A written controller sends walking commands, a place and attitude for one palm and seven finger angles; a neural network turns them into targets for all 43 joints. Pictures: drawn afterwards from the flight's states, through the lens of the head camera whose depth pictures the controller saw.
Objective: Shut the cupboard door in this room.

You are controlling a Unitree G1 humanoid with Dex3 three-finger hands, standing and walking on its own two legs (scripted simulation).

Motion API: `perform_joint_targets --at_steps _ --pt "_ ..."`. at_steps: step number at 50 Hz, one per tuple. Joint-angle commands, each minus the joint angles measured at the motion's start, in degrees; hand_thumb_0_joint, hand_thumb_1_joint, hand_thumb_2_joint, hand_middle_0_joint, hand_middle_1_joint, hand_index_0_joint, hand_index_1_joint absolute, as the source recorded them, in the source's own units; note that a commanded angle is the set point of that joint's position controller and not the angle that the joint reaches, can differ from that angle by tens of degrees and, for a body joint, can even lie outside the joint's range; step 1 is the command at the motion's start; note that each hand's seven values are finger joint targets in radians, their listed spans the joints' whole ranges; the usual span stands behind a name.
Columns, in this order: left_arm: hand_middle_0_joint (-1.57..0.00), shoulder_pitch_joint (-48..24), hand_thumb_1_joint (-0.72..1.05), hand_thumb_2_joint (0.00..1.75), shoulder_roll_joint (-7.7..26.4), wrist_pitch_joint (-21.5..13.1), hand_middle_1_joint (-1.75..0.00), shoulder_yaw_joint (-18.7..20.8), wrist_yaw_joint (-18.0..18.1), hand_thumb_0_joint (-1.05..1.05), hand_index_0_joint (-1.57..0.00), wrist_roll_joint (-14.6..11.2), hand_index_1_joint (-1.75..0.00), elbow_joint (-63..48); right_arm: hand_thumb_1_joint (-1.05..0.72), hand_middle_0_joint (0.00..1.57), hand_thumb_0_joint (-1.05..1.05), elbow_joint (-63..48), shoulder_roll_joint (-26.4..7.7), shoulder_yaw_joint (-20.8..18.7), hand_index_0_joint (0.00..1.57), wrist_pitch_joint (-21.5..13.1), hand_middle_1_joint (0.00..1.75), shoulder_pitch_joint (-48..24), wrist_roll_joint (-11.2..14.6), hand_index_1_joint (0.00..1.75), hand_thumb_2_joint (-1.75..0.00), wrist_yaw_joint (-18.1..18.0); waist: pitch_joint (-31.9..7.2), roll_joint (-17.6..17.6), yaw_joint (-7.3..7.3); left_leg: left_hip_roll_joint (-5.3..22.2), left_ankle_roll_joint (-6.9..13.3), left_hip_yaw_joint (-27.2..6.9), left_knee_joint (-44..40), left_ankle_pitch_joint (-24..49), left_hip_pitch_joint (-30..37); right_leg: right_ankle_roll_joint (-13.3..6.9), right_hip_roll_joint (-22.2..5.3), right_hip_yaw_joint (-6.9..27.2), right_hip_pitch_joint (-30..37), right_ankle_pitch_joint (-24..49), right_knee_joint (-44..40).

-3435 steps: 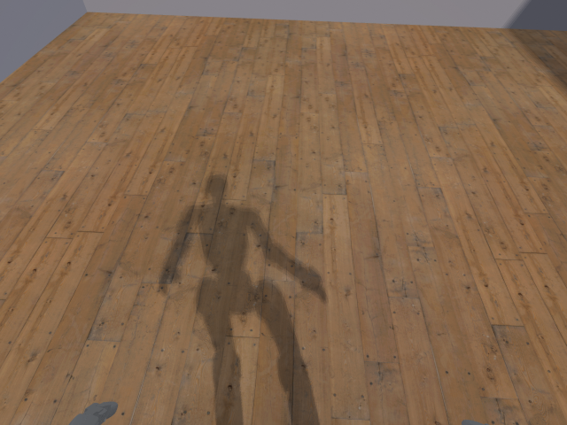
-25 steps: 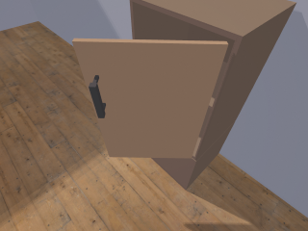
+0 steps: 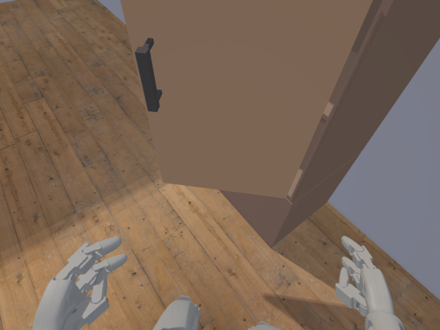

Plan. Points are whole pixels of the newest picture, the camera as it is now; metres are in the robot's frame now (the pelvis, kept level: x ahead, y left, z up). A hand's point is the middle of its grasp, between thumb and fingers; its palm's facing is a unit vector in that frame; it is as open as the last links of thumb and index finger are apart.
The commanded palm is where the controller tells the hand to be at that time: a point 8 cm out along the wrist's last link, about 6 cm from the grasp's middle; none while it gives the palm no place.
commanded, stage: raise the hand and make a fist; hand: left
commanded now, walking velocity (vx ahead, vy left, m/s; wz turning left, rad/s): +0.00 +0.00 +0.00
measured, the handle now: (151, 76) +0.54 +0.21 +0.16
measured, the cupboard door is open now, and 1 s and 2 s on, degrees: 45 45 45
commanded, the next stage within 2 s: bring the fist close to the handle in 1.46 s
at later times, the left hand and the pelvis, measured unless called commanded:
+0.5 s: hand (88, 238) +0.22 +0.22 +0.10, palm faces +0.03 -1.00 -0.04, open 3.7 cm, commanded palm +0.19 +0.27 +0.11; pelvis +0.02 +0.03 +0.03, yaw -1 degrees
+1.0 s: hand (70, 215) +0.23 +0.24 +0.15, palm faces -0.01 -1.00 -0.05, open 3.1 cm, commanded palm +0.21 +0.29 +0.16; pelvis +0.01 +0.05 +0.05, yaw +0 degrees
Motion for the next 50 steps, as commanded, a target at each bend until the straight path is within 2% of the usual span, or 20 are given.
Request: perform_joint_targets --at_steps 1,3,5,8,10,11,15,17,20,21,22,26,30,33,36,40,43,45,47,50 --pt "-0.62 -18.38 0.90 0.90 7.63 -11.39 -0.76 1.04 2.51 0.00 -0.62 -2.64 -0.76 -29.94 -0.90 0.20 0.00 -5.94 -4.74 -0.57 0.20 -3.87 0.30 0.54 0.20 0.30 -0.90 -2.38 -7.90 5.61 -6.38 -0.65 2.14 -2.65 -3.18 1.61 9.94 3.21 -0.63 14.24 -4.53 -0.32 -17.63" --pt "-0.66 -18.63 0.90 0.90 6.79 -10.30 -0.80 -2.35 0.36 0.00 -0.66 -2.78 -0.80 -26.57 -0.90 0.20 0.00 -5.02 -5.57 0.09 0.20 -4.49 0.30 1.08 0.55 0.30 -0.90 -3.19 -4.29 4.51 -7.79 -0.40 2.33 -3.06 -2.96 -0.48 7.94 3.58 -0.42 13.98 -5.11 -2.78 -18.64" --pt "-0.69 -15.51 0.90 0.90 7.91 -5.11 -0.84 -1.91 -2.33 0.00 -0.69 -2.83 -0.84 -18.83 -0.90 0.20 0.00 -4.75 -5.92 0.52 0.20 -4.10 0.30 1.39 1.32 0.30 -0.90 -4.09 -2.45 1.06 -7.47 -0.51 2.53 -3.22 -2.84 -0.75 5.42 5.13 -0.98 15.96 -3.09 -3.71 -21.22" --pt "-0.75 -9.09 0.90 0.90 10.71 6.59 -0.90 1.95 -5.09 0.00 -0.75 -3.02 -0.90 -11.74 -0.90 0.20 0.00 -6.94 -5.98 0.50 0.20 -2.16 0.30 1.50 2.37 0.30 -0.90 -4.45 -5.01 -2.78 -3.97 -1.04 2.33 -2.67 -5.53 0.91 4.82 6.84 -3.22 17.66 3.98 -1.27 -23.89" --pt "-0.79 -5.21 0.90 0.90 13.32 13.27 -0.94 7.72 -4.01 0.00 -0.79 -4.05 -0.94 -11.18 -0.90 0.20 0.00 -8.63 -5.01 0.40 0.20 -0.55 0.30 -0.28 2.57 0.30 -0.90 -4.58 -8.12 -3.10 -0.34 -1.88 2.07 -2.68 -7.75 3.64 6.67 7.65 -4.27 18.02 10.61 3.88 -24.24" --pt "-0.81 -4.98 0.90 0.90 12.94 14.52 -0.96 9.38 -2.75 0.00 -0.81 -5.08 -0.96 -15.09 -0.90 0.20 0.00 -9.64 -4.25 0.67 0.20 0.10 0.30 -0.19 2.34 0.30 -0.90 -4.43 -10.24 -2.60 0.54 -1.91 1.74 -2.73 -9.04 6.04 8.50 7.69 -4.59 16.80 13.26 8.18 -23.48" --pt "-0.88 -3.59 0.90 0.90 12.35 10.59 -1.04 14.55 5.00 0.00 -0.88 -6.11 -1.04 -24.47 -0.90 0.20 0.00 -9.02 -2.23 0.54 0.20 0.68 0.30 0.07 1.03 0.30 -0.90 -3.83 -12.25 -1.94 2.33 -1.43 1.12 -3.07 -12.51 14.94 14.60 7.32 -2.74 11.18 17.04 28.96 -19.00" --pt "-0.92 -3.16 0.90 0.90 9.23 6.44 -1.08 10.53 5.88 0.00 -0.92 -4.73 -1.08 -24.47 -0.90 0.20 0.00 -7.99 -2.30 0.41 0.20 0.16 0.30 1.80 0.81 0.30 -0.90 -3.11 -8.79 -0.83 0.56 -1.26 1.00 -2.80 -14.05 16.75 16.23 6.14 -1.47 8.18 13.27 31.29 -17.51" --pt "-0.97 -6.82 0.90 0.90 5.80 1.89 -1.14 2.34 4.06 0.00 -0.97 -2.80 -1.14 -23.84 -0.90 0.20 0.00 -6.86 -4.31 0.64 0.20 -1.05 0.30 3.23 0.36 0.30 -0.90 -2.50 -4.17 1.39 -3.09 -1.08 1.73 -3.07 -13.76 14.60 17.20 5.25 -0.14 6.34 6.58 24.65 -17.11" --pt "-0.99 -7.40 0.90 0.90 5.57 1.39 -1.16 0.91 3.00 0.00 -0.99 -2.44 -1.16 -22.67 -0.90 0.20 0.00 -6.54 -4.78 0.46 0.20 -1.58 0.30 3.73 0.55 0.30 -0.90 -2.44 -4.87 1.62 -3.73 -0.86 1.74 -3.35 -14.12 13.45 17.80 4.67 0.23 5.56 5.37 21.38 -17.15" --pt "-1.01 -7.52 0.90 0.90 4.56 1.42 -1.18 -1.33 1.76 0.00 -1.01 -2.47 -1.18 -22.47 -0.90 0.20 0.00 -6.84 -5.22 0.48 0.20 -2.18 0.30 3.80 0.79 0.30 -0.90 -2.50 -4.72 3.07 -4.07 -0.83 1.81 -3.49 -14.57 11.59 18.39 4.20 0.45 5.39 4.43 17.81 -17.77" --pt "-1.08 -8.74 0.90 0.90 8.48 4.41 -1.26 1.25 0.31 0.00 -1.08 -2.92 -1.26 -24.05 -0.90 0.20 0.00 -7.36 -6.29 0.27 0.20 -3.16 0.30 4.08 1.59 0.30 -0.90 -3.09 -8.93 2.47 -3.21 -0.65 1.87 -4.54 -17.40 8.48 21.10 3.47 0.62 5.10 7.25 13.30 -19.97" --pt "-1.15 -10.24 0.90 0.90 13.11 6.04 -1.34 7.33 4.71 0.00 -1.15 -2.22 -1.34 -31.19 -0.90 0.20 0.00 -7.97 -5.46 0.85 0.20 -2.71 0.30 2.78 1.25 0.30 -0.90 -3.30 -12.74 7.19 -0.36 -0.13 1.18 -5.81 -20.84 11.38 26.27 2.40 1.18 3.16 10.80 16.37 -18.77" --pt "-1.21 -9.33 0.90 0.90 9.17 7.27 -1.40 5.52 7.34 0.00 -1.21 -2.59 -1.40 -31.32 -0.90 0.20 0.00 -8.42 -4.63 1.71 0.20 -1.78 0.30 2.18 1.27 0.30 -0.90 -2.77 -8.87 6.86 -0.74 0.64 0.39 -6.84 -23.31 10.58 27.56 2.40 1.56 1.80 10.47 16.23 -19.35" --pt "-1.26 -10.15 0.90 0.90 6.55 10.37 -1.46 1.85 6.81 0.00 -1.26 -1.92 -1.46 -27.91 -0.90 0.20 0.00 -8.38 -5.11 2.29 0.20 -1.03 0.30 2.09 1.55 0.30 -0.90 -2.38 -3.43 5.87 -2.23 0.97 0.44 -7.16 -24.98 8.19 26.89 2.61 1.60 1.64 10.03 15.63 -21.44" --pt "-1.30 -13.47 0.90 0.90 7.11 16.02 -1.50 -0.44 4.00 0.00 -1.30 -0.77 -1.50 -23.33 -0.90 0.20 0.00 -8.33 -6.16 2.88 0.20 -0.64 0.30 2.39 1.94 0.30 -0.90 -2.63 1.08 4.11 -2.87 0.95 0.81 -7.83 -27.61 3.25 26.08 2.78 1.46 2.11 11.13 13.98 -24.52" --pt "-1.30 -18.32 0.90 0.90 9.34 17.55 -1.50 1.42 3.56 0.00 -1.30 -0.74 -1.50 -27.01 -0.90 0.20 0.00 -8.88 -5.88 3.33 0.20 -0.84 0.30 1.90 1.90 0.30 -0.90 -3.08 -2.10 4.64 -2.36 0.72 0.82 -7.93 -28.97 3.52 29.05 2.73 1.22 2.20 13.64 14.15 -25.72" --pt "-1.30 -20.50 0.90 0.90 13.44 17.18 -1.50 5.95 4.57 0.00 -1.30 -1.24 -1.50 -28.87 -0.90 0.20 0.00 -8.54 -5.99 3.56 0.20 -0.99 0.30 1.34 1.57 0.30 -0.90 -3.34 -3.76 4.34 -1.61 0.50 0.78 -7.92 -29.52 3.92 30.48 2.59 1.28 2.56 15.31 14.33 -26.56" --pt "-1.30 -22.53 0.90 0.90 12.89 15.72 -1.50 6.66 5.37 0.00 -1.30 -1.70 -1.50 -31.39 -0.90 0.20 0.00 -8.46 -5.26 4.01 0.20 -1.41 0.30 0.64 1.51 0.30 -0.90 -3.30 -5.51 6.51 -1.18 0.50 0.51 -7.72 -30.26 5.85 32.76 2.36 1.23 2.37 16.55 15.01 -26.77" --pt "-1.30 -23.33 0.90 0.90 12.70 14.68 -1.50 7.10 6.03 0.00 -1.30 -2.17 -1.50 -30.09 -0.90 0.20 0.00 -6.98 -5.20 4.29 0.20 -1.94 0.30 0.21 1.52 0.30 -0.90 -3.13 -3.75 7.12 -1.18 0.41 0.40 -7.61 -31.21 5.07 33.05 2.25 1.37 2.47 17.31 14.73 -28.15"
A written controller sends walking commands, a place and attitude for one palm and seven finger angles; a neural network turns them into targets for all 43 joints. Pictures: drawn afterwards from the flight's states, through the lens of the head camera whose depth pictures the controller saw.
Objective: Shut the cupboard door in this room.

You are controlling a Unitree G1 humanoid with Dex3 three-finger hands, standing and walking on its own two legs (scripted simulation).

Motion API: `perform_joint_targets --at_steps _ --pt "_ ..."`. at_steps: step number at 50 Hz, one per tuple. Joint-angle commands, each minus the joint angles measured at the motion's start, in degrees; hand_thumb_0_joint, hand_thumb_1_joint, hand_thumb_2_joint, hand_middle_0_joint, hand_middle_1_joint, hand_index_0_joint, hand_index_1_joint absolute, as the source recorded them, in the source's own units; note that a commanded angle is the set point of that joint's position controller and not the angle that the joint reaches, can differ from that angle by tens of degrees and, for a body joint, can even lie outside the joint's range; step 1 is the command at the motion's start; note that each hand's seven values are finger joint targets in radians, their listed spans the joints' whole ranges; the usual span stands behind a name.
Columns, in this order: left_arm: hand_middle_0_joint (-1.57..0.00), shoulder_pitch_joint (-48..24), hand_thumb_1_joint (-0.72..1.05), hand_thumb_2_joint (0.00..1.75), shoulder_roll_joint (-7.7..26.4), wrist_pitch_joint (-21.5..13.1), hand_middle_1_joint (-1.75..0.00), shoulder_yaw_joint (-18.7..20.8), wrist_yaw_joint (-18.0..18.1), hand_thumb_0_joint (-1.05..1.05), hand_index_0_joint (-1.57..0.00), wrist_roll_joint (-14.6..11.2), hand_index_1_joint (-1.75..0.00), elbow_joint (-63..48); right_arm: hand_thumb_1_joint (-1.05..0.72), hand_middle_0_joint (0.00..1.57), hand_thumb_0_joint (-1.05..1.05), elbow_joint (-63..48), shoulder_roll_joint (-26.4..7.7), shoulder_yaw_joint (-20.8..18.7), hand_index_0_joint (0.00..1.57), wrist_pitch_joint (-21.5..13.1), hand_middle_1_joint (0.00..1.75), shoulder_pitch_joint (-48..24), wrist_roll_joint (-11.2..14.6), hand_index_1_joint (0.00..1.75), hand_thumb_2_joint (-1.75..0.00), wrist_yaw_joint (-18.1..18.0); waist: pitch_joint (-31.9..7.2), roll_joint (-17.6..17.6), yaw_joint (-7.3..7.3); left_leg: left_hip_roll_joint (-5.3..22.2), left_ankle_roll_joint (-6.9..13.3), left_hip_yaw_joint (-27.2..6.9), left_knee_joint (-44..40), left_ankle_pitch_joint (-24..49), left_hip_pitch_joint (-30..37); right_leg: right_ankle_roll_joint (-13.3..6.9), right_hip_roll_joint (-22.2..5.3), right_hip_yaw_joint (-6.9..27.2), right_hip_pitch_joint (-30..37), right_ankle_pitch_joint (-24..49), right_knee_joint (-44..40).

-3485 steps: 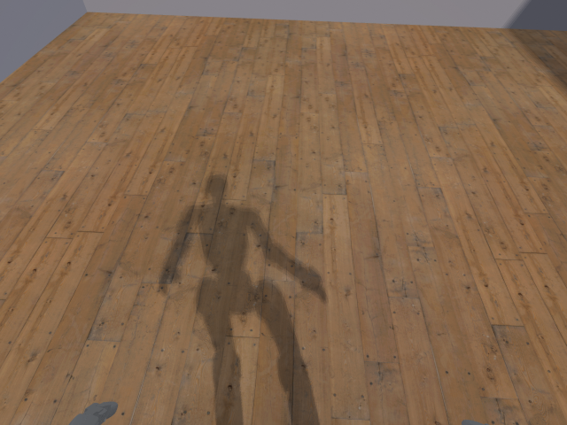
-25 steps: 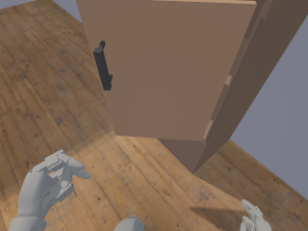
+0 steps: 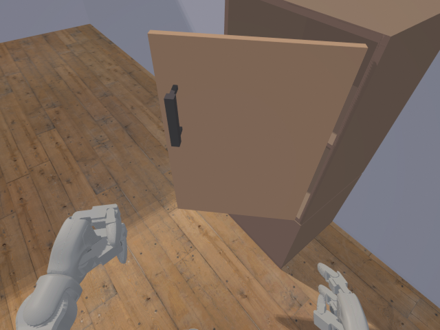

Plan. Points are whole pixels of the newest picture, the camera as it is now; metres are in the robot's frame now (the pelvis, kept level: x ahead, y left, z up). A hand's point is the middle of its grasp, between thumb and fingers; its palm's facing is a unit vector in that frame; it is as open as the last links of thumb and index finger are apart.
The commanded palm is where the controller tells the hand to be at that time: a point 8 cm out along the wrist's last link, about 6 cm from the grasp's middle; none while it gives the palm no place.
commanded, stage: raise the hand and make a fist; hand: left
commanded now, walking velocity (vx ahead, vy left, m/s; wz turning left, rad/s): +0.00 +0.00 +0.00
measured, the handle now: (175, 116) +0.53 +0.16 +0.11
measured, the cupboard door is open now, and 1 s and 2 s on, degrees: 45 45 45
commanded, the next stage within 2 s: bring the fist close to the handle in 0.46 s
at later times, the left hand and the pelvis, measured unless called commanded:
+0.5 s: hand (130, 234) +0.22 +0.16 +0.12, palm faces +0.02 -1.00 -0.07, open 3.1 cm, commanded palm +0.20 +0.21 +0.11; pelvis +0.00 -0.03 +0.01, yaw +0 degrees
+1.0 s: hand (162, 187) +0.33 +0.14 +0.10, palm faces -0.04 -1.00 -0.02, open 3.1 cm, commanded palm +0.30 +0.20 +0.11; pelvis +0.02 -0.04 +0.01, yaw -1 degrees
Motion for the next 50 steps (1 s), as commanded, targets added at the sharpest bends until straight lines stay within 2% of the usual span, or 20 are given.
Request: perform_joint_targets --at_steps 1,3,6,9,10,11,15,18,21,23,25,29,30,32,34,35,38,44,49,50 --pt "-1.30 -11.84 0.90 0.90 7.41 -5.97 -1.50 6.70 1.15 0.00 -1.30 -2.06 -1.50 -14.48 -0.90 0.20 0.00 -7.21 -7.49 -3.72 0.20 -4.02 0.30 -5.11 0.31 0.30 -0.90 -0.70 -7.04 4.04 -0.85 2.47 -3.57 -9.49 -13.48 -0.89 13.50 -2.05 2.27 0.07 -3.28 5.51 -6.99" --pt "-1.30 -11.81 0.90 0.90 5.84 -4.61 -1.50 4.88 0.09 0.00 -1.30 -2.14 -1.50 -11.89 -0.90 0.20 0.00 -6.46 -7.76 -3.82 0.20 -4.43 0.30 -5.15 0.64 0.30 -0.90 -0.63 -5.17 4.28 -1.09 2.34 -3.50 -9.10 -14.09 -1.54 13.36 -1.91 2.13 0.17 -3.00 5.53 -8.15" --pt "-1.30 -6.96 0.90 0.90 3.37 -0.68 -1.50 2.52 -2.31 0.00 -1.30 -2.43 -1.50 -5.48 -0.90 0.20 0.00 -6.37 -8.26 -4.19 0.20 -4.66 0.30 -5.02 1.12 0.30 -0.90 -0.61 -2.38 -0.34 -0.83 2.02 -3.01 -8.38 -14.72 -2.57 11.29 -1.56 1.79 0.48 -2.35 4.98 -10.14" --pt "-1.30 -7.44 0.90 0.90 5.72 1.14 -1.50 4.27 -3.12 0.00 -1.30 -2.53 -1.50 -6.17 -0.90 0.20 0.00 -6.92 -8.69 -4.37 0.20 -4.76 0.30 -5.41 1.12 0.30 -0.90 -0.93 -2.21 -1.87 -0.50 1.48 -2.67 -7.59 -14.77 -3.54 10.82 -1.17 1.44 1.19 -2.11 3.19 -11.33" --pt "-1.30 -8.11 0.90 0.90 8.05 0.86 -1.50 6.51 -2.47 0.00 -1.30 -2.45 -1.50 -7.12 -0.90 0.20 0.00 -6.78 -8.81 -4.52 0.20 -4.80 0.30 -5.54 0.87 0.30 -0.90 -1.07 -2.76 -3.09 -0.13 1.34 -2.53 -7.38 -14.38 -2.85 10.73 -1.28 1.28 1.86 -1.02 2.85 -11.76" --pt "-1.30 -9.16 0.90 0.90 7.17 0.30 -1.50 5.97 -2.13 0.00 -1.30 -2.34 -1.50 -8.67 -0.90 0.20 0.00 -7.22 -8.41 -4.41 0.20 -4.82 0.30 -5.92 0.81 0.30 -0.90 -1.07 -3.18 -1.76 -0.22 1.26 -2.40 -6.89 -14.46 -2.18 11.49 -1.24 1.24 1.87 -1.15 2.67 -11.77" --pt "-1.30 -13.17 0.90 0.90 10.51 -5.38 -1.50 9.85 1.59 0.00 -1.30 -1.86 -1.50 -15.49 -0.90 0.20 0.00 -6.46 -7.93 -4.41 0.20 -5.64 0.30 -5.57 0.00 0.30 -0.90 -0.85 -6.56 1.90 0.19 1.20 -2.70 -6.83 -13.95 0.30 13.86 -1.67 1.63 1.82 -0.30 3.84 -10.62" --pt "-1.30 -11.78 0.90 0.90 7.21 -8.15 -1.50 7.23 2.03 0.00 -1.30 -1.68 -1.50 -13.58 -0.90 0.20 0.00 -5.41 -7.52 -4.41 0.20 -6.37 0.30 -5.11 0.12 0.30 -0.90 -0.30 -6.36 3.24 -0.79 1.11 -2.75 -6.21 -13.06 2.12 14.61 -1.70 1.58 1.73 -0.99 5.54 -10.26" --pt "-1.30 -8.96 0.90 0.90 5.07 -6.73 -1.50 4.14 -0.28 0.00 -1.30 -1.65 -1.50 -7.61 -0.90 0.20 0.00 -4.75 -8.17 -4.69 0.20 -6.36 0.30 -4.63 0.48 0.30 -0.90 -0.11 -3.13 0.29 -1.68 0.95 -2.37 -5.42 -12.02 1.28 12.24 -1.21 1.16 2.67 -2.00 4.76 -11.55" --pt "-1.30 -7.92 0.90 0.90 5.19 -4.82 -1.50 3.57 -2.02 0.00 -1.30 -2.00 -1.50 -5.52 -0.90 0.20 0.00 -5.03 -8.52 -4.89 0.20 -6.32 0.30 -4.64 0.76 0.30 -0.90 -0.34 -2.14 -0.28 -1.42 0.60 -2.26 -4.87 -11.57 0.66 11.02 -0.91 0.71 3.61 -2.05 3.91 -12.48" --pt "-1.30 -6.84 0.90 0.90 6.93 -2.78 -1.50 5.07 -3.28 0.00 -1.30 -2.63 -1.50 -3.38 -0.90 0.20 0.00 -5.15 -8.93 -5.06 0.20 -6.15 0.30 -4.65 0.86 0.30 -0.90 -0.64 -1.33 -3.85 -1.20 0.42 -2.11 -4.54 -9.99 1.57 9.25 -0.38 -0.13 6.16 -1.43 3.33 -13.73" --pt "-1.30 -12.31 0.90 0.90 8.49 -3.73 -1.50 7.90 -2.56 0.00 -1.30 -3.62 -1.50 -8.70 -0.90 0.20 0.00 -6.06 -8.34 -5.05 0.20 -5.95 0.30 -5.67 0.63 0.30 -0.90 -1.02 -4.88 -3.65 -0.63 0.16 -2.07 -4.05 -9.11 4.28 10.25 -0.14 -0.50 6.38 -0.27 5.02 -12.94" --pt "-1.30 -15.80 0.90 0.90 10.84 -4.74 -1.50 9.76 -1.55 0.00 -1.30 -3.47 -1.50 -9.04 -0.90 0.20 0.00 -5.18 -8.48 -5.00 0.20 -5.92 0.30 -5.48 0.36 0.30 -0.90 -1.21 -4.21 -3.42 -1.08 0.32 -2.07 -4.25 -8.55 4.88 10.08 -0.08 -0.58 7.13 -0.57 6.05 -12.76" --pt "-1.30 -20.75 0.90 0.90 10.65 -6.94 -1.50 10.23 -0.17 0.00 -1.30 -3.13 -1.50 -7.67 -0.90 0.20 0.00 -4.41 -7.97 -4.90 0.20 -5.83 0.30 -5.34 0.40 0.30 -0.90 -1.22 -4.53 -2.39 -1.94 0.34 -2.10 -4.09 -8.51 4.73 10.49 -0.15 -0.33 6.56 -1.61 5.67 -12.24" --pt "-1.30 -24.15 0.90 0.90 9.70 -8.67 -1.50 9.27 0.23 0.00 -1.30 -2.77 -1.50 -5.22 -0.90 0.20 0.00 -3.36 -7.88 -4.87 0.20 -5.86 0.30 -5.07 0.47 0.30 -0.90 -1.20 -5.02 -0.08 -2.30 0.31 -2.16 -4.05 -8.38 4.56 11.02 -0.42 -0.11 6.16 -2.23 6.00 -11.40" --pt "-1.30 -25.12 0.90 0.90 11.25 -8.76 -1.50 10.13 0.11 0.00 -1.30 -2.57 -1.50 -3.06 -0.90 0.20 0.00 -2.69 -8.25 -4.96 0.20 -5.67 0.30 -4.61 0.48 0.30 -0.90 -1.25 -4.78 -1.13 -2.51 0.44 -2.04 -4.01 -7.77 4.84 10.42 -0.20 -0.27 7.02 -2.16 6.59 -11.69" --pt "-1.30 -28.37 0.90 0.90 9.00 -7.37 -1.50 6.37 -2.43 0.00 -1.30 -2.46 -1.50 3.11 -0.90 0.20 0.00 -2.21 -8.53 -5.02 0.20 -5.39 0.30 -4.55 1.06 0.30 -0.90 -1.42 -6.33 0.26 -2.96 0.22 -1.97 -3.61 -7.70 5.42 10.86 0.14 -0.62 7.63 -1.54 9.06 -11.53" --pt "-1.30 -32.65 0.90 0.90 10.30 -1.73 -1.50 7.58 -4.78 0.00 -1.30 -3.09 -1.50 11.28 -0.90 0.20 0.00 -2.91 -9.30 -5.37 0.20 -4.03 0.30 -4.19 1.55 0.30 -0.90 -1.63 -9.67 -3.39 -1.48 0.11 -1.90 -3.59 -7.90 9.21 10.79 0.88 -1.19 7.23 1.11 16.54 -10.53" --pt "-1.30 -35.19 0.90 0.90 10.81 -4.50 -1.50 10.51 -0.78 0.00 -1.30 -2.62 -1.50 8.03 -0.90 0.20 0.00 -3.96 -8.67 -5.58 0.20 -3.22 0.30 -4.26 0.86 0.30 -0.90 -0.60 -15.14 -3.35 -0.06 0.04 -1.93 -2.90 -8.57 15.76 14.57 0.28 -0.35 4.61 3.56 25.81 -7.43" --pt "-1.30 -34.58 0.90 0.90 12.54 -5.13 -1.50 12.01 0.21 0.00 -1.30 -2.16 -1.50 8.21 -0.90 0.20 0.00 -3.67 -8.99 -5.72 0.20 -2.95 0.30 -3.86 0.56 0.30 -0.90 -0.44 -15.46 -4.46 0.20 0.33 -1.91 -2.86 -8.30 16.58 14.45 0.39 -0.28 4.69 4.00 26.55 -7.23"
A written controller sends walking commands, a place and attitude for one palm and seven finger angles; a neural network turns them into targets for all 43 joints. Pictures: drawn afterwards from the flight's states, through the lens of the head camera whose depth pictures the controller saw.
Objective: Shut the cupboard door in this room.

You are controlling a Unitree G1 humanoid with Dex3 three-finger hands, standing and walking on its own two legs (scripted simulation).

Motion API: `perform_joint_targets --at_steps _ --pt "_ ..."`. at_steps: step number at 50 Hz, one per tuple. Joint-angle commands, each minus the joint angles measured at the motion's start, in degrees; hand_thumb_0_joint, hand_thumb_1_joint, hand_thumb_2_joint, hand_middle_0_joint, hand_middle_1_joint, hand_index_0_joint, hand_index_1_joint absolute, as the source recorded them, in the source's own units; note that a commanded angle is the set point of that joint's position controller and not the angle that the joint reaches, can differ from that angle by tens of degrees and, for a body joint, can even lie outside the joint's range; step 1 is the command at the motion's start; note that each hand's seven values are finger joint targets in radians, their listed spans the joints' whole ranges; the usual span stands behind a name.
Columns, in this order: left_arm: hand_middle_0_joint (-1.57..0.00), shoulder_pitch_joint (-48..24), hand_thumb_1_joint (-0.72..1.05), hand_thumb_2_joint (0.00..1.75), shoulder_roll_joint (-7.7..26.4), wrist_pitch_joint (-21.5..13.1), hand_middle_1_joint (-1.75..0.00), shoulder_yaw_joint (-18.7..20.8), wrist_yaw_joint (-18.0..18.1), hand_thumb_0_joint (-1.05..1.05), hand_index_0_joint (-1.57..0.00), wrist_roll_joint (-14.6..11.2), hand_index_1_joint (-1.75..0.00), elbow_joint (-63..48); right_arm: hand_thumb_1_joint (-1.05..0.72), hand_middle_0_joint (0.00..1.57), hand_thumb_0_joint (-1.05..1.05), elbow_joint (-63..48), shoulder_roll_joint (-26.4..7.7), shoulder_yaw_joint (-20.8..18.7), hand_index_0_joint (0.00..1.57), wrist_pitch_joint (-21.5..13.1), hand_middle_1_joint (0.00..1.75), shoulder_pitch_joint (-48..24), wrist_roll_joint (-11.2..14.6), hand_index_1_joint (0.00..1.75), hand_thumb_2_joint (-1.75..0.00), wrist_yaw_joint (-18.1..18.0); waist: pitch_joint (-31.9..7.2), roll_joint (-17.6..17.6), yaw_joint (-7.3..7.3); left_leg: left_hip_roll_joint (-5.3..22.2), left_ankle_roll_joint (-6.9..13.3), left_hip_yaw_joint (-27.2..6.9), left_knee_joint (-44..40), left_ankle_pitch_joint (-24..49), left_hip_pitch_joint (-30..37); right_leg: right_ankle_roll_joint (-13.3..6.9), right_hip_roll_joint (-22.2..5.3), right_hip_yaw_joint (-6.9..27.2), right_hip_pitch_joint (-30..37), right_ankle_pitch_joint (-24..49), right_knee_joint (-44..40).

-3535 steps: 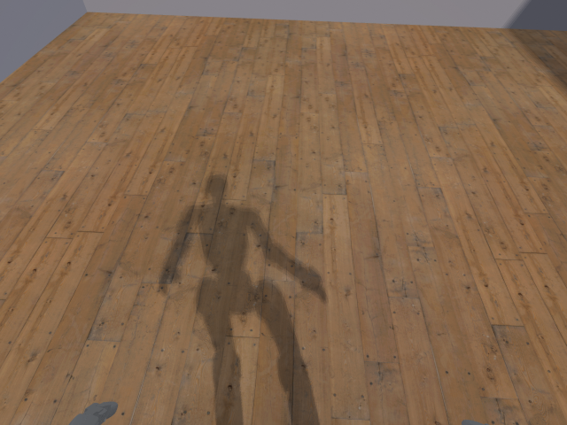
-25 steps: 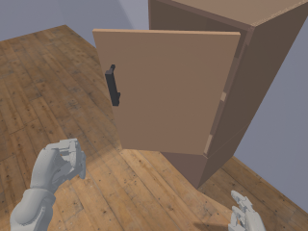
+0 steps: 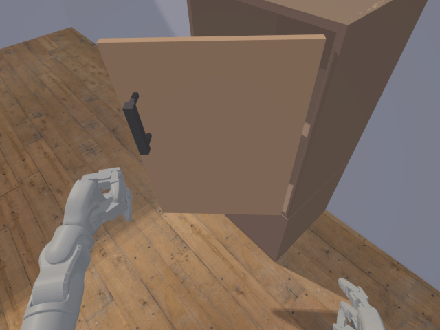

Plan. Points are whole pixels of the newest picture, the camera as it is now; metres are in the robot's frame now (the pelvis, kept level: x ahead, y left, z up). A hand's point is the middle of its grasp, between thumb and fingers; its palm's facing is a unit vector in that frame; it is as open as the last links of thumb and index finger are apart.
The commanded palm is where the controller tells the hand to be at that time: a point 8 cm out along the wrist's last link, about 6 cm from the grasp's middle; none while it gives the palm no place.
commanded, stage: bring the fist close to the handle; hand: left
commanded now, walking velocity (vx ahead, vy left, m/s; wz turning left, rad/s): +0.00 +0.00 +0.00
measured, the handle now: (140, 124) +0.51 +0.21 +0.10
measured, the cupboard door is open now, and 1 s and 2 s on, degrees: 45 45 34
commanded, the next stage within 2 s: push the door shut along its arc in 0.96 s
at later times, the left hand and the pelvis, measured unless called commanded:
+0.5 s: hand (135, 164) +0.38 +0.18 +0.11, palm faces +0.00 -1.00 -0.02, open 3.1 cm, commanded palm +0.36 +0.23 +0.10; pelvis -0.01 +0.01 +0.00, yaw +0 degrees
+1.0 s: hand (138, 159) +0.40 +0.18 +0.10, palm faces +0.03 -1.00 -0.02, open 3.1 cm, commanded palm +0.37 +0.23 +0.10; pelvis -0.01 +0.02 +0.00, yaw -1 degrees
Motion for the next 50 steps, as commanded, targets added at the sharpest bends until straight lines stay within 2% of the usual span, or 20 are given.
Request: perform_joint_targets --at_steps 1,4,5,9,10,13,15,18,21,24,27,28,30,32,35,37,41,45,46,50 --pt "-1.30 -13.79 0.90 0.90 10.62 -6.79 -1.50 6.31 3.53 0.00 -1.30 -0.16 -1.50 -13.33 -0.90 0.20 0.00 -8.97 -5.62 -2.78 0.20 -2.47 0.30 -4.25 -0.50 0.30 -0.90 0.34 -14.60 -4.28 1.34 -0.67 0.96 -3.26 -3.08 15.53 11.41 2.77 -1.37 3.42 2.45 27.48 -5.23" --pt "-1.30 -15.18 0.90 0.90 9.91 -7.22 -1.50 4.79 4.15 0.00 -1.30 1.45 -1.50 -10.79 -0.90 0.20 0.00 -8.16 -5.90 -3.28 0.20 -1.54 0.30 -3.26 -0.35 0.30 -0.90 0.93 -13.36 -2.27 0.58 -0.41 0.84 -3.02 -3.04 15.78 12.39 2.34 -0.77 3.01 0.38 25.99 -5.23" --pt "-1.30 -15.41 0.90 0.90 9.73 -6.90 -1.50 3.94 4.05 0.00 -1.30 1.98 -1.50 -10.23 -0.90 0.20 0.00 -8.13 -6.28 -3.38 0.20 -1.24 0.30 -3.06 -0.47 0.30 -0.90 1.02 -13.56 -3.49 0.39 -0.31 1.07 -3.00 -2.83 15.85 12.27 2.57 -0.89 3.24 0.64 26.02 -5.39" --pt "-1.30 -21.40 0.90 0.90 9.47 -5.50 -1.50 2.95 3.75 0.00 -1.30 2.04 -1.50 -7.79 -0.90 0.20 0.00 -7.62 -6.38 -3.43 0.20 0.03 0.30 -2.82 -0.08 0.30 -0.90 0.78 -13.07 -1.97 -0.72 -0.23 0.81 -3.44 -3.45 13.92 12.85 1.99 -0.48 2.64 -0.76 22.82 -6.20" --pt "-1.30 -22.79 0.90 0.90 9.69 -5.27 -1.50 2.68 4.00 0.00 -1.30 2.19 -1.50 -6.48 -0.90 0.20 0.00 -7.33 -6.67 -3.39 0.20 0.38 0.30 -2.75 -0.22 0.30 -0.90 0.58 -11.85 -4.11 -1.33 0.01 1.01 -3.55 -3.36 12.93 12.15 2.24 -0.49 2.91 -1.23 21.77 -6.80" --pt "-1.30 -30.62 0.90 0.90 9.24 -6.08 -1.50 2.39 4.69 0.00 -1.30 2.04 -1.50 -5.58 -0.90 0.20 0.00 -6.69 -6.50 -3.38 0.20 0.89 0.30 -2.67 -0.33 0.30 -0.90 0.24 -14.07 -3.08 -2.03 -0.02 0.86 -4.06 -3.58 12.24 13.78 1.85 -0.22 2.52 -2.09 20.04 -6.65" --pt "-1.30 -32.89 0.90 0.90 12.16 -7.14 -1.50 4.52 5.51 0.00 -1.30 2.45 -1.50 -4.33 -0.90 0.20 0.00 -5.97 -6.83 -3.45 0.20 1.30 0.30 -2.24 -0.69 0.30 -0.90 0.15 -15.91 -3.02 -1.73 0.15 0.84 -4.19 -3.09 13.21 14.21 1.69 -0.26 2.83 -1.35 20.65 -6.31" --pt "-1.30 -36.48 0.90 0.90 9.39 -8.48 -1.50 1.69 6.03 0.00 -1.30 3.36 -1.50 -2.47 -0.90 0.20 0.00 -5.79 -6.21 -3.29 0.20 1.67 0.30 -2.32 -0.61 0.30 -0.90 0.54 -17.68 0.52 -1.90 0.19 0.40 -4.50 -3.15 14.31 16.05 1.23 -0.18 2.27 -2.32 20.46 -5.44" --pt "-1.30 -40.14 0.90 0.90 8.79 -7.62 -1.50 0.34 6.50 0.00 -1.30 4.14 -1.50 6.91 -0.90 0.20 0.00 -4.38 -6.75 -3.22 0.20 2.73 0.30 -1.15 -0.43 0.30 -0.90 0.65 -12.65 -2.78 -3.56 0.50 0.53 -5.00 -3.68 9.39 13.01 1.50 0.00 2.19 -5.72 15.83 -6.72" --pt "-1.30 -44.51 0.90 0.90 10.34 -6.80 -1.50 1.66 6.81 0.00 -1.30 4.53 -1.50 13.96 -0.90 0.20 0.00 -4.02 -7.25 -3.28 0.20 3.82 0.30 -0.35 -0.30 0.30 -0.90 0.67 -11.32 -3.73 -3.52 0.30 0.40 -5.35 -4.26 6.04 10.69 1.35 -0.03 2.22 -6.61 12.72 -7.20" --pt "-1.30 -52.47 0.90 0.90 12.71 -7.60 -1.50 3.23 7.54 0.00 -1.30 5.26 -1.50 17.45 -0.90 0.20 0.00 -3.75 -7.48 -3.35 0.20 4.77 0.30 0.65 -0.55 0.30 -0.90 0.67 -13.91 -2.84 -3.83 0.26 0.43 -5.62 -3.84 5.74 10.97 1.21 -0.08 2.44 -7.02 11.83 -6.72" --pt "-1.30 -54.50 0.90 0.90 11.23 -8.47 -1.50 2.01 7.65 0.00 -1.30 5.39 -1.50 17.25 -0.90 0.20 0.00 -3.87 -7.29 -3.40 0.20 4.81 0.30 0.97 -0.68 0.30 -0.90 0.86 -15.90 -1.62 -4.01 0.22 0.36 -5.52 -3.42 7.12 12.28 1.13 0.04 2.40 -6.98 12.97 -6.22" --pt "-1.30 -51.76 0.90 0.90 13.07 -10.51 -1.50 4.37 8.22 0.00 -1.30 5.57 -1.50 16.51 -0.90 0.20 0.00 -4.30 -7.55 -3.88 0.20 4.76 0.30 1.93 -1.12 0.30 -0.90 1.25 -21.03 -0.77 -2.37 0.42 0.16 -5.68 -2.64 10.50 14.52 0.83 0.30 2.32 -5.15 15.31 -5.10" --pt "-1.30 -50.43 0.90 0.90 11.73 -12.37 -1.50 3.88 8.20 0.00 -1.30 5.46 -1.50 15.54 -0.90 0.20 0.00 -4.73 -7.25 -4.04 0.20 4.70 0.30 2.47 -1.28 0.30 -0.90 1.84 -23.88 0.38 -1.84 0.51 -0.10 -5.69 -2.18 13.34 16.27 0.74 0.48 2.10 -4.70 17.42 -4.10" --pt "-1.30 -45.49 0.90 0.90 15.10 -12.98 -1.50 7.10 7.92 0.00 -1.30 5.82 -1.50 19.04 -0.90 0.20 0.00 -4.40 -7.94 -4.47 0.20 5.54 0.30 3.91 -1.37 0.30 -0.90 2.23 -21.46 -3.57 -1.40 0.60 0.29 -5.03 -1.98 13.70 13.01 0.96 0.94 2.17 -3.63 18.80 -4.15" --pt "-1.30 -45.78 0.90 0.90 14.50 -12.58 -1.50 6.61 7.42 0.00 -1.30 5.65 -1.50 20.12 -0.90 0.20 0.00 -4.87 -7.70 -4.32 0.20 6.17 0.30 3.56 -1.10 0.30 -0.90 2.26 -17.52 -5.19 -1.67 0.30 0.65 -4.09 -2.79 11.14 9.49 1.28 0.72 2.58 -3.35 18.50 -4.92" --pt "-1.30 -48.90 0.90 0.90 12.85 -11.83 -1.50 4.50 6.66 0.00 -1.30 5.51 -1.50 19.32 -0.90 0.20 0.00 -5.32 -7.55 -4.48 0.20 6.76 0.30 3.23 -0.59 0.30 -0.90 1.98 -14.39 -2.34 -2.80 0.08 0.97 -3.54 -3.04 7.96 9.05 1.37 0.78 3.05 -5.29 15.73 -6.26" --pt "-1.30 -53.55 0.90 0.90 13.29 -14.00 -1.50 3.90 6.77 0.00 -1.30 5.21 -1.50 15.20 -0.90 0.20 0.00 -4.83 -7.72 -4.78 0.20 6.52 0.30 3.79 -0.76 0.30 -0.90 1.44 -17.74 -1.68 -3.70 0.45 0.93 -4.37 -2.76 7.31 12.11 1.22 1.16 3.02 -6.11 13.63 -6.21" --pt "-1.30 -53.68 0.90 0.90 11.81 -14.29 -1.50 2.92 6.75 0.00 -1.30 4.86 -1.50 15.45 -0.90 0.20 0.00 -4.71 -7.44 -4.63 0.20 6.25 0.30 3.46 -0.72 0.30 -0.90 1.47 -17.92 -0.60 -3.80 0.35 0.92 -4.33 -2.62 7.23 12.60 1.24 1.19 3.06 -6.68 13.71 -6.14" --pt "-1.30 -54.16 0.90 0.90 12.60 -14.79 -1.50 3.14 6.74 0.00 -1.30 5.23 -1.50 17.55 -0.90 0.20 0.00 -3.72 -7.71 -4.61 0.20 6.03 0.30 3.99 -0.78 0.30 -0.90 1.38 -18.16 -1.02 -3.98 0.50 0.80 -4.90 -2.65 5.76 12.67 1.16 1.30 2.74 -7.59 11.77 -5.93"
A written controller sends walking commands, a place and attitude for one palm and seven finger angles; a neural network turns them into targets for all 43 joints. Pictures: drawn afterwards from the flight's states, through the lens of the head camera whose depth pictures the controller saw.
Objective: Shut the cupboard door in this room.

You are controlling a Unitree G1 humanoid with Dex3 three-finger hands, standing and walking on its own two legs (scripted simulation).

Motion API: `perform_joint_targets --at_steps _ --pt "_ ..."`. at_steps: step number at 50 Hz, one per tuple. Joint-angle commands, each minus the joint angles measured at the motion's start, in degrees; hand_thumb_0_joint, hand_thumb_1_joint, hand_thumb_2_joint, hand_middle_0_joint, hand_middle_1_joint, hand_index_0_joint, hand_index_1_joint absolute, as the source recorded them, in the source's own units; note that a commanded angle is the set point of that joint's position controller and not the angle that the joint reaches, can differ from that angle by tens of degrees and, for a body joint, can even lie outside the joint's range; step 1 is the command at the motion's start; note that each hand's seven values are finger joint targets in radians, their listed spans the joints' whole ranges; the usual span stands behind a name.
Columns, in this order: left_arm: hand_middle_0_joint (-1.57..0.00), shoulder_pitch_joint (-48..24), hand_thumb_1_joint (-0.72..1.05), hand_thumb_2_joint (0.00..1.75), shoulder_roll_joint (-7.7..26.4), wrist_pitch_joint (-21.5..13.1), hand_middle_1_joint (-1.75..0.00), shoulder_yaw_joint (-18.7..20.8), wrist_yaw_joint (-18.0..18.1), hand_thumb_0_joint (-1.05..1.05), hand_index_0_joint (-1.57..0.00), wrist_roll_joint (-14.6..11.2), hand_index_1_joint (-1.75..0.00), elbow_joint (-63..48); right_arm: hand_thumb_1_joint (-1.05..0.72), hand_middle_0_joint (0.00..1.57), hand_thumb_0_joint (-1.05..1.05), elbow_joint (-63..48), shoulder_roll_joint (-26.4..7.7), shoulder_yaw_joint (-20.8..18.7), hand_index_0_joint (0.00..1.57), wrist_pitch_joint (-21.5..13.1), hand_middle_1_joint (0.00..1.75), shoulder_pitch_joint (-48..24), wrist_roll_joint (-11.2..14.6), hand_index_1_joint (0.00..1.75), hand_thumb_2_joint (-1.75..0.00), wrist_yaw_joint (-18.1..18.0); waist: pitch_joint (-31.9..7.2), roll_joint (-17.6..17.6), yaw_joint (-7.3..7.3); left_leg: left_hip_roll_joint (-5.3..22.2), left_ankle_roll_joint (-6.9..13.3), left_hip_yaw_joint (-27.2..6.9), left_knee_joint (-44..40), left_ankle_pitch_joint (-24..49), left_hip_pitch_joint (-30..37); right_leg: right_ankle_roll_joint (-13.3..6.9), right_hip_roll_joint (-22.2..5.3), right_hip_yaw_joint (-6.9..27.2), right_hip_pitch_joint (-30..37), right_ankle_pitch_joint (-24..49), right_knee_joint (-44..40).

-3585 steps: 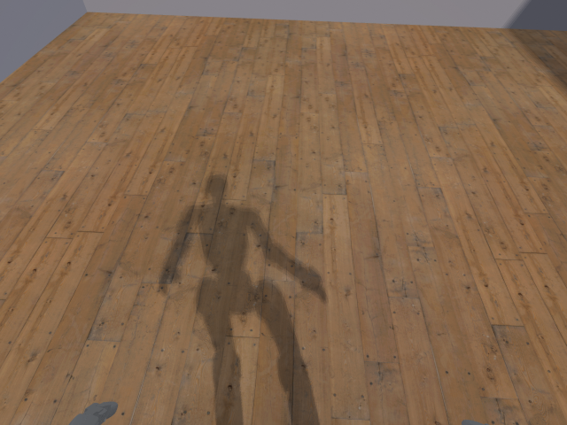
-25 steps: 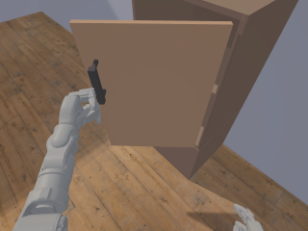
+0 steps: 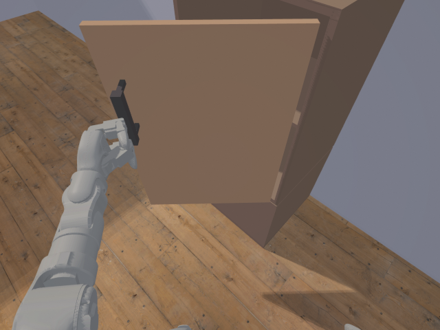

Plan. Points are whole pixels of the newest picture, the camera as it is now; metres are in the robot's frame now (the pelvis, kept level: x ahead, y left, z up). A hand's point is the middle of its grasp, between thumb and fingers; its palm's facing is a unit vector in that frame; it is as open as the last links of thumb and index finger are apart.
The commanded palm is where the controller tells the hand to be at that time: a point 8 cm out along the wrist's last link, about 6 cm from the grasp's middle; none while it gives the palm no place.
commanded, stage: push the door shut along its arc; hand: left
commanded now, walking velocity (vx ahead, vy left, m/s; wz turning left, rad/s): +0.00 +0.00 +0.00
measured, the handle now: (128, 113) +0.52 +0.20 +0.10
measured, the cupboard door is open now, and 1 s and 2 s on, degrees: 45 34 22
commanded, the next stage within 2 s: pull the fist back off the door in 1.94 s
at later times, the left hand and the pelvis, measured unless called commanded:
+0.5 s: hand (136, 127) +0.46 +0.17 +0.12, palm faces -0.06 -1.00 -0.01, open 3.1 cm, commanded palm +0.44 +0.22 +0.11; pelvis +0.00 +0.00 -0.01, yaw +0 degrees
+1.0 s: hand (149, 110) +0.51 +0.16 +0.12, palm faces -0.19 -0.98 -0.02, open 3.1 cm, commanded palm +0.52 +0.20 +0.11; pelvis +0.00 +0.01 -0.02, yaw +0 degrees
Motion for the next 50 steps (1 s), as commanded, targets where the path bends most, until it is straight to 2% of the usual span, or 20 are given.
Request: perform_joint_targets --at_steps 1,4,5,9,11,14,19,20,23,24,27,28,31,36,38,40,42,46,47,50 --pt "-1.30 -26.30 0.90 0.90 11.52 -4.42 -1.50 1.99 0.06 0.00 -1.30 -0.76 -1.50 -10.99 -0.90 0.20 0.00 -6.30 -7.85 -3.12 0.20 -2.63 0.30 -0.98 0.13 0.30 -0.90 -0.79 -17.17 -0.06 -1.02 -0.16 -0.33 -5.49 -4.86 4.82 16.92 0.47 0.64 2.05 -3.41 10.16 -6.97" --pt "-1.30 -27.38 0.90 0.90 11.95 -3.01 -1.50 2.09 -0.34 0.00 -1.30 -0.57 -1.50 -6.67 -0.90 0.20 0.00 -6.32 -7.88 -2.81 0.20 -2.28 0.30 -0.84 0.21 0.30 -0.90 -0.75 -15.29 -2.50 -1.05 -0.57 -0.14 -5.32 -5.00 3.12 14.06 0.64 0.37 2.37 -2.89 9.34 -7.34" --pt "-1.30 -27.19 0.90 0.90 14.36 -2.68 -1.50 3.80 -0.52 0.00 -1.30 -0.30 -1.50 -5.09 -0.90 0.20 0.00 -6.23 -8.30 -2.83 0.20 -2.02 0.30 -0.52 0.15 0.30 -0.90 -0.94 -15.23 -3.35 -0.97 -0.56 0.05 -5.07 -4.66 3.22 13.45 0.76 0.35 2.60 -2.61 9.58 -7.45" --pt "-1.30 -35.73 0.90 0.90 13.87 -4.00 -1.50 1.80 -2.20 0.00 -1.30 -0.19 -1.50 -5.09 -0.90 0.20 0.00 -6.32 -8.00 -2.59 0.20 -1.92 0.30 -0.47 0.24 0.30 -0.90 -0.95 -17.60 -0.18 -2.30 -0.52 -0.13 -5.42 -3.73 5.09 15.49 0.59 0.28 2.77 -3.86 11.45 -6.43" --pt "-1.30 -37.40 0.90 0.90 15.72 -4.99 -1.50 3.12 -2.93 0.00 -1.30 -0.44 -1.50 -3.89 -0.90 0.20 0.00 -6.08 -8.33 -2.55 0.20 -1.86 0.30 0.09 0.14 0.30 -0.90 -1.03 -18.89 -0.80 -2.41 -0.41 -0.14 -5.86 -3.23 6.42 15.84 0.41 0.36 2.62 -3.68 12.61 -5.72" --pt "-1.30 -39.56 0.90 0.90 15.18 -5.67 -1.50 2.30 -4.55 0.00 -1.30 -0.58 -1.50 -0.80 -0.90 0.20 0.00 -5.56 -8.45 -2.66 0.20 -1.82 0.30 0.79 0.17 0.30 -0.90 -0.90 -19.73 0.17 -2.97 -0.43 -0.35 -5.98 -2.19 7.72 16.16 0.39 0.44 2.56 -4.93 13.84 -4.94" --pt "-1.30 -39.64 0.90 0.90 18.42 -3.88 -1.50 4.11 -6.95 0.00 -1.30 -0.48 -1.50 7.47 -0.90 0.20 0.00 -5.19 -9.38 -2.61 0.20 -0.78 0.30 2.61 0.14 0.30 -0.90 -0.89 -17.87 -3.08 -3.55 -0.66 0.10 -5.60 -1.51 6.35 10.66 0.73 0.14 3.25 -4.76 13.98 -4.88" --pt "-1.30 -39.69 0.90 0.90 19.41 -3.82 -1.50 5.10 -7.25 0.00 -1.30 -0.45 -1.50 8.17 -0.90 0.20 0.00 -5.11 -9.67 -2.64 0.20 -0.56 0.30 3.23 -0.07 0.30 -0.90 -0.86 -18.80 -2.85 -3.14 -0.81 0.21 -5.65 -1.20 7.16 10.65 0.64 0.23 3.20 -4.46 14.65 -4.50" --pt "-1.30 -43.37 0.90 0.90 17.17 -4.01 -1.50 2.77 -8.84 0.00 -1.30 -0.54 -1.50 8.12 -0.90 0.20 0.00 -5.01 -9.51 -2.92 0.20 -0.41 0.30 3.97 -0.10 0.30 -0.90 -0.75 -20.26 -1.44 -4.50 -0.63 0.14 -5.84 -0.35 8.72 12.12 0.77 0.35 2.98 -6.21 15.66 -3.92" --pt "-1.30 -42.41 0.90 0.90 18.76 -3.99 -1.50 4.28 -9.20 0.00 -1.30 -0.68 -1.50 9.18 -0.90 0.20 0.00 -4.96 -9.82 -3.06 0.20 -0.23 0.30 4.39 -0.11 0.30 -0.90 -0.75 -20.80 -1.36 -4.08 -0.56 0.05 -5.90 -0.13 8.58 11.95 0.67 0.43 2.98 -6.44 15.15 -3.85" --pt "-1.30 -47.04 0.90 0.90 18.35 -4.72 -1.50 2.62 -10.33 0.00 -1.30 -0.52 -1.50 8.69 -0.90 0.20 0.00 -4.41 -10.01 -3.14 0.20 0.08 0.30 5.25 -0.22 0.30 -0.90 -0.78 -21.66 -0.47 -5.66 -0.34 0.15 -6.25 0.60 8.95 12.38 0.81 0.56 2.95 -8.32 15.08 -3.30" --pt "-1.30 -46.39 0.90 0.90 18.40 -4.67 -1.50 3.01 -10.58 0.00 -1.30 -0.53 -1.50 10.07 -0.90 0.20 0.00 -4.19 -10.05 -3.24 0.20 0.08 0.30 5.56 -0.28 0.30 -0.90 -0.67 -21.58 -0.04 -5.39 -0.38 0.10 -6.32 0.81 8.65 12.34 0.69 0.71 2.88 -8.93 14.29 -3.35" --pt "-1.30 -50.23 0.90 0.90 20.74 -4.78 -1.50 3.52 -11.09 0.00 -1.30 -0.09 -1.50 11.94 -0.90 0.20 0.00 -3.31 -10.68 -3.19 0.20 0.31 0.30 6.66 -0.35 0.30 -0.90 -0.83 -20.78 -0.58 -6.73 -0.11 0.24 -6.98 1.27 7.24 10.79 0.74 0.81 2.95 -10.74 12.46 -3.11" --pt "-1.30 -55.41 0.90 0.90 19.62 -5.53 -1.50 1.91 -11.86 0.00 -1.30 0.38 -1.50 10.93 -0.90 0.20 0.00 -2.38 -10.89 -3.50 0.20 0.03 0.30 8.06 -0.74 0.30 -0.90 -0.59 -25.92 4.13 -7.73 0.32 -0.10 -8.27 2.39 9.50 15.38 0.44 1.09 2.31 -14.29 11.66 -2.09" --pt "-1.30 -55.31 0.90 0.90 21.76 -5.19 -1.50 3.53 -12.20 0.00 -1.30 0.35 -1.50 12.88 -0.90 0.20 0.00 -2.06 -11.25 -3.47 0.20 0.09 0.30 8.49 -0.79 0.30 -0.90 -0.54 -25.17 3.93 -7.67 0.47 -0.20 -8.35 2.64 8.83 14.47 0.30 1.24 2.31 -14.65 10.98 -2.19" --pt "-1.30 -56.26 0.90 0.90 24.48 -4.94 -1.50 5.55 -12.46 0.00 -1.30 0.26 -1.50 14.67 -0.90 0.20 0.00 -1.88 -11.71 -3.33 0.20 0.26 0.30 9.35 -0.83 0.30 -0.90 -0.74 -24.94 1.06 -8.05 0.28 0.27 -8.23 2.96 8.91 11.98 0.35 1.39 2.45 -13.41 11.58 -1.97" --pt "-1.30 -58.65 0.90 0.90 25.48 -4.42 -1.50 5.26 -12.84 0.00 -1.30 0.80 -1.50 16.76 -0.90 0.20 0.00 -1.64 -11.75 -3.08 0.20 0.32 0.30 9.47 -0.67 0.30 -0.90 -0.79 -23.10 0.94 -8.93 0.39 0.30 -8.03 3.13 7.09 9.43 0.66 1.25 2.85 -14.04 10.74 -2.05" --pt "-1.30 -61.14 0.90 0.90 24.21 -5.11 -1.50 3.62 -13.10 0.00 -1.30 2.05 -1.50 16.76 -0.90 0.20 0.00 -1.43 -11.89 -3.28 0.20 -0.02 0.30 10.55 -1.10 0.30 -0.90 -0.46 -25.68 5.35 -9.38 0.82 -0.23 -9.48 4.26 9.49 13.81 0.18 1.50 2.08 -18.72 9.87 -0.86" --pt "-1.30 -63.08 0.90 0.90 22.10 -5.02 -1.50 1.47 -13.37 0.00 -1.30 1.99 -1.50 16.78 -0.90 0.20 0.00 -1.17 -11.72 -3.16 0.20 -0.11 0.30 10.53 -1.12 0.30 -0.90 -0.36 -25.05 6.45 -10.35 0.99 -0.24 -9.60 4.33 8.94 14.18 0.26 1.49 1.97 -20.30 9.06 -0.89" --pt "-1.30 -65.28 0.90 0.90 22.04 -4.27 -1.50 1.48 -13.79 0.00 -1.30 1.84 -1.50 19.29 -0.90 0.20 0.00 -0.65 -12.16 -3.10 0.20 -0.30 0.30 11.83 -1.44 0.30 -0.90 -0.43 -24.59 4.75 -11.30 1.06 -0.07 -10.28 4.86 8.71 13.29 0.14 1.78 1.37 -21.66 8.22 -0.25"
